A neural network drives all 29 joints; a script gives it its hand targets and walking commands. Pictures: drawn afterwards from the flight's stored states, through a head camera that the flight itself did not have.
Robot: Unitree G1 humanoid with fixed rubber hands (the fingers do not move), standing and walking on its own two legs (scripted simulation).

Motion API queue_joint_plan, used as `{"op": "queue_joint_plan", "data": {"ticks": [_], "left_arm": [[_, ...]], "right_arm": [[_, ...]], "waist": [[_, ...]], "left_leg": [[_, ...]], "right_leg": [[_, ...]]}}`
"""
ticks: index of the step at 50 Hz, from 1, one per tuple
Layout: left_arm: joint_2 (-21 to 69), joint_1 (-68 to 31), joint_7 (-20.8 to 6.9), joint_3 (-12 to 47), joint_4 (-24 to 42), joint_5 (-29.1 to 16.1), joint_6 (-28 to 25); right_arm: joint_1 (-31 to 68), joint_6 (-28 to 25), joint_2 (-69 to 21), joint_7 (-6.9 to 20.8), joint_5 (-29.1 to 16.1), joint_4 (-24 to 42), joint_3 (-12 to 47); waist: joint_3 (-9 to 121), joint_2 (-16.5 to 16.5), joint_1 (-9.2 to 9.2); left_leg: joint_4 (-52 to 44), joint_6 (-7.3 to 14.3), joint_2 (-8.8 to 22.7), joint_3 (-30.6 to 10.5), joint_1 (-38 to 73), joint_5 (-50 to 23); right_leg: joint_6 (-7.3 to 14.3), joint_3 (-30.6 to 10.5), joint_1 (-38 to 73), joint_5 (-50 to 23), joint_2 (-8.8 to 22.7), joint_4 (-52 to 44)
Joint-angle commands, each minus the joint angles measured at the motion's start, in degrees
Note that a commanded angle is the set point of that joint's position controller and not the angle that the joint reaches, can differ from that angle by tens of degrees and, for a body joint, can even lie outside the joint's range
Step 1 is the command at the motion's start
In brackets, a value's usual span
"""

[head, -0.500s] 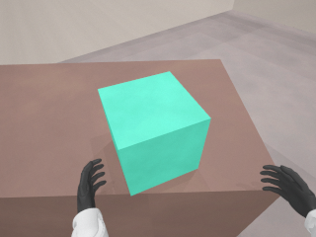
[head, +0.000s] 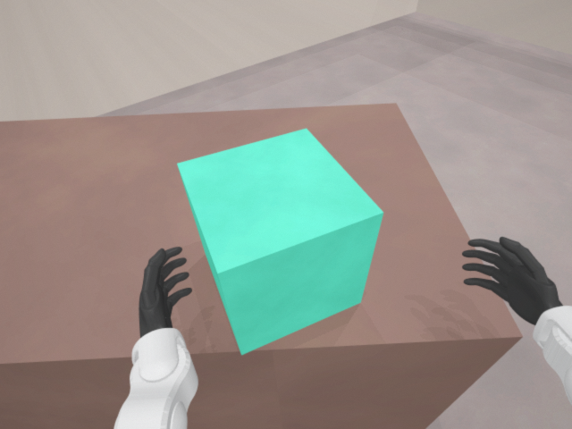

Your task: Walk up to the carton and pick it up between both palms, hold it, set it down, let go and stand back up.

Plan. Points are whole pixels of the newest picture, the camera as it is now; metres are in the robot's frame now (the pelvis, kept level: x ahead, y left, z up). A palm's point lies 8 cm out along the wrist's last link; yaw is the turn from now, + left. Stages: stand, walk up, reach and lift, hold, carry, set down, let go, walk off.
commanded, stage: reach and lift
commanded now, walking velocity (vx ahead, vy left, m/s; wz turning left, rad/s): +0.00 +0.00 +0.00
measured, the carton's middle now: (275, 237) +0.40 +0.07 +0.04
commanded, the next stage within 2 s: none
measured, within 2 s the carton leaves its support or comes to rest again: neither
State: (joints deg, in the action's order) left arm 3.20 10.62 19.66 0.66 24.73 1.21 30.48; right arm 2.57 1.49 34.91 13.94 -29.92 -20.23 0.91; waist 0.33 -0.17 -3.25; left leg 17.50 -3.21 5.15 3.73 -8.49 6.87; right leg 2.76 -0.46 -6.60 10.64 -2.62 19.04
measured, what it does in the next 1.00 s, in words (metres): stands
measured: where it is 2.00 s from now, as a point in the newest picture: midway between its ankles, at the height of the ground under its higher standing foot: outside the picture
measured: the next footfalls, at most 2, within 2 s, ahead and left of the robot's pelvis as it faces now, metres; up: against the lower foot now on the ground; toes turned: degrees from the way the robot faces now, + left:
none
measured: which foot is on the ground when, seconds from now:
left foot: down 0.00-1.00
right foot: down 0.00-1.00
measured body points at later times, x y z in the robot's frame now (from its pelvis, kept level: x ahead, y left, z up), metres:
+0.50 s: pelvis -0.01 -0.01 +0.00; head -0.02 -0.02 +0.45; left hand +0.26 +0.21 +0.14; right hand +0.37 -0.23 +0.13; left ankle +0.03 +0.16 -0.75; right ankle +0.00 -0.09 -0.75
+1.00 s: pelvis -0.01 -0.01 +0.00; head -0.01 -0.02 +0.45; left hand +0.30 +0.23 +0.17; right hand +0.43 -0.19 +0.17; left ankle +0.03 +0.16 -0.75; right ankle +0.00 -0.09 -0.75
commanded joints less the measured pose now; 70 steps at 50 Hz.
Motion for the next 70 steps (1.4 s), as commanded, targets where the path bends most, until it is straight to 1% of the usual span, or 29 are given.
{"op": "queue_joint_plan", "data": {"ticks": [1, 3, 4, 6, 8, 14, 15, 19, 22, 24, 26, 29, 31, 35, 38, 42, 44, 47, 49, 53, 55, 57, 59, 61, 64, 66, 68, 69, 70], "left_arm": [[-0.82, -10.39, -0.11, -2.43, 8.50, 0.79, -0.02], [-1.32, -11.98, 0.25, -2.11, 11.19, 0.58, 1.50], [-0.85, -14.21, -0.10, -1.06, 9.54, -0.94, 2.46], [-1.40, -13.94, -0.25, -3.19, 9.88, 0.30, 4.36], [-0.45, -16.01, -1.10, -1.92, 10.15, -1.08, 5.79], [-3.11, -21.92, -1.93, -7.61, 6.56, -0.67, 9.55], [-1.78, -21.33, -1.95, -7.47, 6.14, -0.11, 10.35], [-2.64, -25.63, -2.90, -9.20, 6.16, 0.17, 11.94], [-4.47, -29.93, -2.70, -9.19, 6.63, -0.79, 13.02], [-3.40, -31.84, -2.52, -8.47, 5.08, -1.45, 14.59], [-5.32, -37.73, -2.18, -11.27, 1.82, -1.75, 15.59], [-4.90, -38.17, -3.14, -9.08, 3.08, -3.00, 16.35], [-6.61, -40.25, -3.17, -11.44, 0.30, -3.31, 16.94], [-6.75, -43.30, -3.61, -12.62, -0.41, -2.85, 17.23], [-8.36, -49.30, -3.57, -14.19, -3.57, -2.45, 17.38], [-6.40, -45.72, -4.30, -12.95, -3.92, -2.94, 18.03], [-8.02, -49.22, -4.40, -14.75, -4.77, -3.00, 17.75], [-7.14, -49.89, -4.02, -12.06, -1.93, -4.09, 17.64], [-9.49, -55.72, -4.14, -14.01, -6.66, -3.80, 17.93], [-9.25, -54.11, -4.15, -14.55, -4.51, -3.00, 17.53], [-9.06, -58.19, -3.85, -13.99, -9.78, -3.94, 17.45], [-8.77, -53.63, -4.16, -14.09, -6.42, -4.35, 17.61], [-9.48, -57.33, -4.46, -14.04, -12.53, -4.43, 17.61], [-10.35, -62.94, -3.88, -14.26, -12.19, -4.16, 16.92], [-11.92, -66.60, -3.58, -14.83, -13.33, -5.91, 15.86], [-9.88, -64.32, -3.42, -13.42, -17.02, -6.24, 15.80], [-11.72, -69.02, -4.09, -14.34, -21.95, -6.74, 15.50], [-11.00, -64.17, -4.24, -14.80, -18.27, -6.08, 15.38], [-11.58, -68.51, -4.37, -15.03, -17.06, -6.10, 14.80]], "right_arm": [[14.13, -0.03, 13.66, -0.85, -0.45, 8.65, -4.85], [15.64, 1.01, 13.49, -1.21, -0.83, 9.04, -4.84], [18.70, 1.68, 13.38, -1.71, 0.25, 8.36, -5.88], [18.04, 3.61, 12.23, -2.08, -0.44, 8.42, -3.30], [20.80, 4.59, 13.31, -2.44, 0.04, 8.52, -5.39], [28.57, 7.59, 12.65, -3.91, 0.16, 8.94, -2.22], [27.62, 8.02, 12.99, -4.17, 0.77, 7.11, -2.65], [33.55, 9.97, 10.92, -4.52, 0.34, 6.62, 0.09], [37.90, 11.00, 11.35, -4.70, 0.21, 8.38, -1.65], [37.30, 11.95, 11.37, -4.92, 0.74, 2.37, -3.03], [43.70, 13.13, 10.03, -4.67, 0.90, 1.82, 0.11], [42.99, 13.38, 11.37, -5.50, 2.07, -0.16, -2.11], [48.91, 13.70, 10.82, -5.61, 1.60, 2.47, 0.17], [50.99, 14.45, 10.17, -6.01, 1.23, -0.61, 0.58], [58.20, 15.40, 8.53, -5.62, -0.09, -3.33, 4.43], [54.60, 15.72, 10.38, -6.10, 1.33, -6.38, 1.36], [58.71, 16.03, 8.71, -6.60, 1.02, -6.11, 4.03], [60.28, 14.70, 10.70, -6.18, 1.20, -4.70, 1.75], [66.29, 15.42, 9.90, -6.97, 1.32, -6.72, 3.79], [65.68, 15.56, 10.03, -6.50, 1.42, -9.28, 3.61], [69.47, 16.08, 9.03, -5.97, 1.37, -13.93, 4.98], [67.00, 15.62, 10.04, -6.40, 1.39, -11.25, 4.57], [70.03, 15.95, 9.01, -6.34, 1.33, -14.58, 5.48], [74.51, 15.64, 7.99, -6.06, 0.86, -14.57, 5.68], [78.44, 16.00, 8.23, -5.95, 2.18, -14.63, 5.75], [75.89, 16.60, 8.35, -5.28, 2.33, -21.35, 5.24], [81.65, 16.94, 7.35, -5.79, 2.72, -21.89, 6.82], [76.43, 16.25, 8.63, -5.84, 2.74, -20.39, 5.52], [80.19, 15.80, 8.68, -6.08, 2.60, -18.80, 5.15]], "waist": [[9.23, -5.28, -1.45], [10.35, -3.34, -0.70], [8.88, -5.84, 0.54], [8.95, -4.18, -1.36], [10.03, -5.64, 0.65], [12.48, -6.22, -2.01], [10.25, -7.31, -0.50], [12.64, -6.27, -2.86], [16.05, -4.55, -2.36], [15.72, -3.13, 0.16], [14.85, -5.02, -2.69], [16.52, -3.55, 0.11], [17.89, -6.19, -2.79], [19.57, -4.37, -2.16], [19.30, -3.54, -5.55], [19.19, -5.41, -3.20], [19.63, -5.56, -5.03], [25.30, -3.85, -2.52], [24.15, -4.98, -5.11], [26.14, -2.41, -5.00], [23.93, -2.82, -5.92], [28.10, -4.32, -4.56], [24.49, -5.12, -5.68], [26.16, -3.51, -7.08], [28.96, -6.45, -8.32], [27.65, -3.96, -7.24], [27.27, -6.02, -8.50], [31.72, -5.16, -6.82], [32.05, -5.42, -7.77]], "left_leg": [[0.62, 2.60, -3.92, -3.18, 13.97, -10.33], [1.06, 1.93, -4.07, -3.27, 14.16, -10.87], [0.24, 2.57, -3.81, -2.97, 12.98, -7.96], [0.37, 2.45, -4.23, -2.40, 11.85, -9.61], [0.33, 2.71, -4.07, -2.62, 13.41, -9.83], [0.55, 3.38, -4.86, -2.07, 11.08, -13.20], [-0.19, 3.62, -4.64, -2.80, 11.33, -13.22], [-0.59, 4.00, -4.81, -2.08, 9.69, -10.05], [-1.08, 3.53, -4.96, -2.31, 8.68, -6.92], [-0.77, 3.19, -4.76, -2.02, 8.97, -7.03], [-1.37, 3.62, -4.84, -1.54, 5.78, -4.82], [-1.48, 2.96, -4.60, -2.04, 7.87, -6.85], [-0.69, 3.69, -5.03, -1.49, 5.65, -7.03], [-0.84, 2.84, -5.04, -1.73, 4.39, -8.72], [-1.41, 3.22, -4.98, -1.05, 3.00, -6.55], [-1.42, 2.75, -4.89, -1.60, 3.85, -8.73], [-0.54, 3.15, -5.35, -0.30, 1.83, -9.08], [-0.37, 2.22, -5.14, -1.27, 5.78, -13.13], [-0.13, 2.66, -5.54, -0.29, 2.40, -10.46], [0.17, 1.68, -5.09, -0.34, 3.76, -14.09], [0.15, 2.06, -5.26, -0.22, 2.07, -12.90], [0.61, 1.61, -4.80, -1.22, 5.99, -16.89], [-0.52, 2.22, -5.01, -0.36, 2.07, -12.98], [-0.43, 2.13, -5.44, -0.01, 0.88, -10.90], [-0.39, 2.81, -5.31, -0.05, -1.90, -9.34], [-0.38, 2.20, -4.87, -0.35, -0.37, -9.57], [-0.11, 2.40, -5.24, -0.56, -3.48, -9.63], [0.39, 1.45, -5.12, -0.97, -0.36, -13.96], [-0.15, 1.37, -5.36, -0.42, -0.13, -14.67]], "right_leg": [[2.82, -4.30, -7.05, -6.86, 0.02, -6.01], [3.16, -4.54, -6.51, -7.36, -0.09, -5.82], [3.23, -4.15, -7.48, -5.45, -0.58, -6.25], [2.31, -5.45, -5.10, -8.73, 0.42, -6.27], [2.10, -4.58, -5.46, -10.73, -0.25, -5.71], [1.88, -3.98, -3.22, -12.92, -1.14, -4.86], [1.68, -3.65, -3.82, -14.03, -1.38, -4.57], [1.11, -5.22, -2.65, -11.28, 0.03, -5.25], [1.51, -5.03, -2.11, -7.32, -0.60, -4.98], [1.25, -4.78, -1.74, -7.48, -0.58, -4.67], [1.28, -5.24, -2.47, -1.88, -0.59, -5.32], [0.88, -3.39, -1.99, -5.72, -0.90, -4.62], [0.27, -3.68, -1.41, -7.53, -1.43, -3.55], [-0.46, -4.93, 1.55, -11.49, -0.50, -3.11], [-0.25, -4.77, -0.28, -7.33, -0.72, -3.50], [-1.09, -5.12, 1.15, -11.09, -0.54, -3.73], [-1.57, -5.35, 1.77, -11.87, -0.58, -2.82], [-0.78, -2.21, 2.24, -17.31, -2.23, -1.49], [-1.81, -3.97, 1.38, -13.83, -1.21, -2.10], [-1.11, -2.18, 2.64, -18.75, -2.38, -0.88], [-1.44, -2.09, 0.78, -17.39, -2.17, -1.09], [-1.44, -0.96, 4.03, -23.11, -2.71, -0.60], [-2.29, -1.31, 3.29, -19.01, -2.28, -0.91], [-1.88, -2.28, 2.09, -16.10, -1.65, -1.38], [-2.34, -2.90, 3.63, -14.04, -1.50, -0.81], [-1.96, -1.84, 2.32, -14.93, -1.67, -0.27], [-2.99, -2.30, 2.78, -17.29, -1.09, -0.67], [-2.86, -2.18, 5.94, -22.64, -1.90, 0.17], [-3.35, -1.71, 6.33, -23.88, -1.84, 0.11]]}}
